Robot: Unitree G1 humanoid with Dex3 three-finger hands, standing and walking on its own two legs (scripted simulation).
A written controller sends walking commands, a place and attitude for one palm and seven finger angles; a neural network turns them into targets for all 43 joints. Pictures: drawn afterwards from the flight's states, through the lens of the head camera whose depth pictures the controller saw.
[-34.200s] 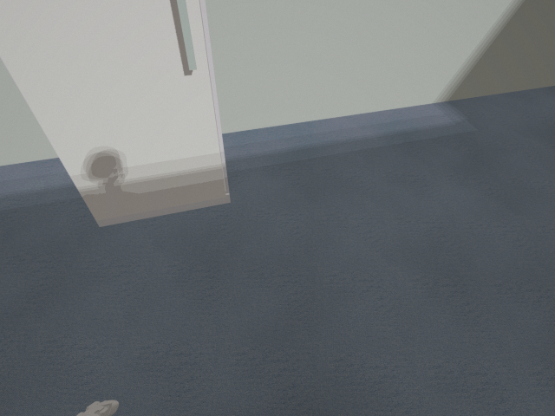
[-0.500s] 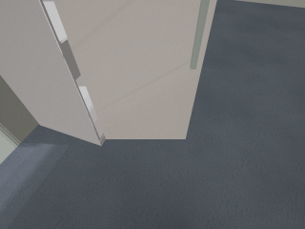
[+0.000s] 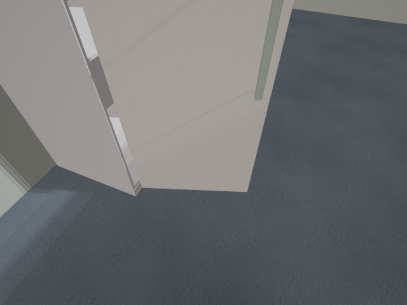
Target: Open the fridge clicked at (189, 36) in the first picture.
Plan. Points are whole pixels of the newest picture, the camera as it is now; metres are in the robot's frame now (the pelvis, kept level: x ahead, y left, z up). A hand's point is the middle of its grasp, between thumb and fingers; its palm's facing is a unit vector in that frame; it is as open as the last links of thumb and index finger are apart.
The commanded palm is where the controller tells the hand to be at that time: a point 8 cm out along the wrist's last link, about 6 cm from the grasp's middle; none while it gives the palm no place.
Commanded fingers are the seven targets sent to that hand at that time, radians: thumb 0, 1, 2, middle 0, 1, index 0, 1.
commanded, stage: let the arm hang, fingers relaxed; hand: right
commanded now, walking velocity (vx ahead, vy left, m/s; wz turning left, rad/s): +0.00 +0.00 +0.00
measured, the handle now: (270, 29) +0.78 -0.13 +0.20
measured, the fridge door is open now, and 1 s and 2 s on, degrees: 70 70 70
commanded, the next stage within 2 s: look to check the result in 0.12 s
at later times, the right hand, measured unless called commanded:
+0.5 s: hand out of the picture -0.02 -0.17 -0.18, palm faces +0.00 +0.98 -0.18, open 7.4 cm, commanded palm none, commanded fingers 0.00 -0.90 -0.90 0.20 0.30 0.20 0.30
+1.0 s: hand out of the picture +0.02 -0.18 -0.18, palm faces -0.01 +0.98 -0.21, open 7.4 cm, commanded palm none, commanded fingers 0.00 -0.90 -0.90 0.20 0.30 0.20 0.30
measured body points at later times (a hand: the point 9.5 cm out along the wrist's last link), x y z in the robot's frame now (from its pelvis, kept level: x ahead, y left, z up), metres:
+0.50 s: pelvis +0.00 +0.00 +0.00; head +0.01 +0.00 +0.45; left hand +0.00 +0.23 -0.16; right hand -0.02 -0.22 -0.16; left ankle -0.02 +0.15 -0.74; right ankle +0.05 -0.08 -0.74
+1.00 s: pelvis +0.01 +0.01 +0.00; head +0.02 +0.01 +0.45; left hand +0.02 +0.25 -0.15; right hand +0.02 -0.23 -0.16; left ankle -0.02 +0.15 -0.74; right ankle +0.05 -0.08 -0.74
